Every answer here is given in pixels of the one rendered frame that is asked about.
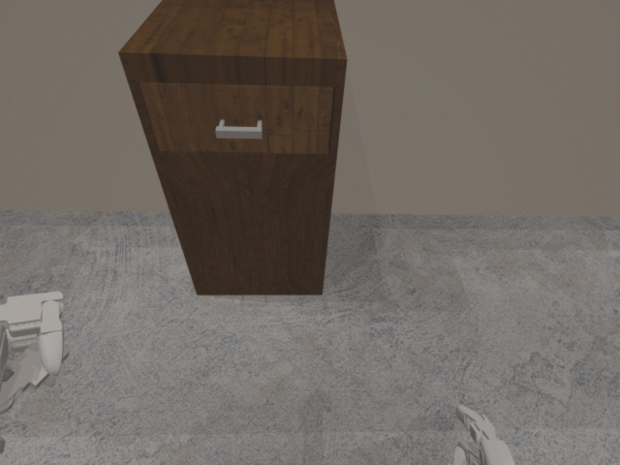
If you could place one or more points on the robot left hand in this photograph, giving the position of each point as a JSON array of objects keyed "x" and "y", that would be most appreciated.
[{"x": 31, "y": 324}]

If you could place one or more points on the cabinet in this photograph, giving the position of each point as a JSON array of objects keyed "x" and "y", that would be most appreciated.
[{"x": 248, "y": 223}]

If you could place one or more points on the robot right hand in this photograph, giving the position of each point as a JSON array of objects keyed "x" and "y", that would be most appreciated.
[{"x": 492, "y": 451}]

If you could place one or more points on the drawer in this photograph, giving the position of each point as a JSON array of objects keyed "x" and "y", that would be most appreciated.
[{"x": 184, "y": 116}]

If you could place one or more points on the handle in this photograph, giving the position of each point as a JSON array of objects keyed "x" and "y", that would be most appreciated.
[{"x": 226, "y": 132}]

